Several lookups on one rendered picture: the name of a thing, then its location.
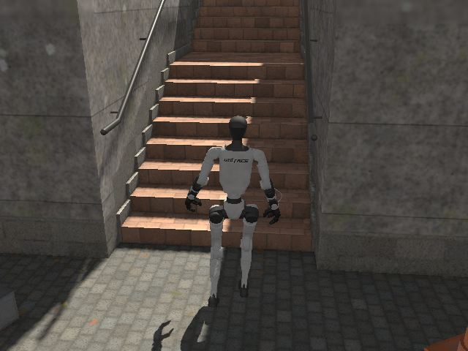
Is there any robot right forearm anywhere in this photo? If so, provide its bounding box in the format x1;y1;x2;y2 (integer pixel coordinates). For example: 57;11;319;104
264;179;279;210

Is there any robot left forearm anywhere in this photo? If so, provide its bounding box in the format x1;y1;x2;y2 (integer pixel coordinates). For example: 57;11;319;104
187;174;203;200

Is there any robot left hand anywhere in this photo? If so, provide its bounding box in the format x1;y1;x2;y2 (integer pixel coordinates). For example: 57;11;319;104
185;197;202;212

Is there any robot torso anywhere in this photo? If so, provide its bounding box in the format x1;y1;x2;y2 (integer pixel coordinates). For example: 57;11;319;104
219;144;253;219

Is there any left robot upper arm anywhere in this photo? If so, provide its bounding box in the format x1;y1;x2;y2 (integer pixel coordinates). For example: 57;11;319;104
197;147;222;186

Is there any robot right thigh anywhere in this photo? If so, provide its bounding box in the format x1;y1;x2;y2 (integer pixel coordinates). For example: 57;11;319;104
240;204;259;252

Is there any robot right hand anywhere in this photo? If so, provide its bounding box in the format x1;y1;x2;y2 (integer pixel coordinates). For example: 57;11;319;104
263;208;281;224

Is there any right robot upper arm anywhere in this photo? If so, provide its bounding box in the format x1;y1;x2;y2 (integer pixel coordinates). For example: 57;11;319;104
252;148;271;190

